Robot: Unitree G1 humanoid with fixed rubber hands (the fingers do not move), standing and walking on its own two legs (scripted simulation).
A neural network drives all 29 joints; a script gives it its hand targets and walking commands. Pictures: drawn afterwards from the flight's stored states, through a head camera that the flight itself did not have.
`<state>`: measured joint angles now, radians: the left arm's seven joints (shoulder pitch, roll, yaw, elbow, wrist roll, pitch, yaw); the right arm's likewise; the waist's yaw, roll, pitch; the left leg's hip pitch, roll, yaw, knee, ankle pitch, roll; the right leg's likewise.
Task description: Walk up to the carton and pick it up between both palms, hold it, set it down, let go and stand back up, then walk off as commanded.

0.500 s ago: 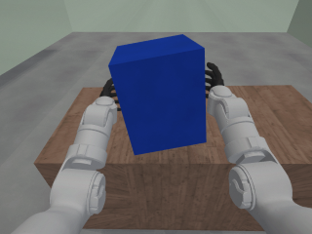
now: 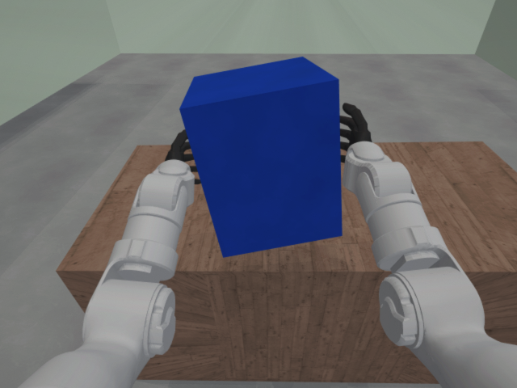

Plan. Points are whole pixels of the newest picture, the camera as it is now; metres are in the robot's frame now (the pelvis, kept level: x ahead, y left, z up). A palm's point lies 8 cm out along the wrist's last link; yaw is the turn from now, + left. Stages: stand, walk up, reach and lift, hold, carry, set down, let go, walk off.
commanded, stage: hold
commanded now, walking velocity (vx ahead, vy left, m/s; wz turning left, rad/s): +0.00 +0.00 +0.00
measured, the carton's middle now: (264, 152) +0.45 +0.01 +0.20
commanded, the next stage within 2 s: set down in 0.50 s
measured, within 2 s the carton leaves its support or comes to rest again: neither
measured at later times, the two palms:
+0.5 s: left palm (176, 171) +0.39 +0.15 +0.20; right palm (358, 151) +0.39 -0.13 +0.23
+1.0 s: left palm (186, 185) +0.43 +0.15 +0.14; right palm (344, 157) +0.44 -0.13 +0.19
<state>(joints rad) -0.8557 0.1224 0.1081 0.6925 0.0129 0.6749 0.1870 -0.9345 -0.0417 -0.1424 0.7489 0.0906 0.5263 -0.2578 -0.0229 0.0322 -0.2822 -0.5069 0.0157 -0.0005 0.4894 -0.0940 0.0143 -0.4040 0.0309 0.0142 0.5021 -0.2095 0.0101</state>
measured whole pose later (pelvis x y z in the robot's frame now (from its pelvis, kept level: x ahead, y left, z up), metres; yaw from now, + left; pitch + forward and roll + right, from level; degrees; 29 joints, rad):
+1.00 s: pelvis +0.02 -0.01 +0.00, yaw +0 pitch +7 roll -1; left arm -0.86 0.02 0.29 0.75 0.16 0.47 0.19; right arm -0.95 -0.03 -0.24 0.93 0.09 0.21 -0.20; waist -0.02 -0.05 -0.18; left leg -0.49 0.01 0.00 0.49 -0.13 0.00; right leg -0.39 0.03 0.01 0.50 -0.24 0.00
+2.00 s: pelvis +0.05 -0.02 +0.00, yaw +0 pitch +9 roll +0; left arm -0.77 -0.04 0.34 0.87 0.16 0.26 0.22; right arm -0.90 -0.03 -0.30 1.07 0.01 -0.02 -0.10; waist -0.02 -0.02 -0.16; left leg -0.48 0.02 0.00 0.48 -0.16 -0.01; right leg -0.39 0.03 0.01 0.50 -0.28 -0.02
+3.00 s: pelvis +0.08 -0.03 +0.00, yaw +0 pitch +12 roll +1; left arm -0.77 -0.07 0.35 0.99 0.18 0.07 0.24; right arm -0.80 -0.03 -0.43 1.08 -0.12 -0.11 0.00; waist -0.02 0.01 -0.16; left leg -0.48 0.02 0.00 0.47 -0.20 -0.02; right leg -0.39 0.03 0.01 0.50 -0.32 -0.03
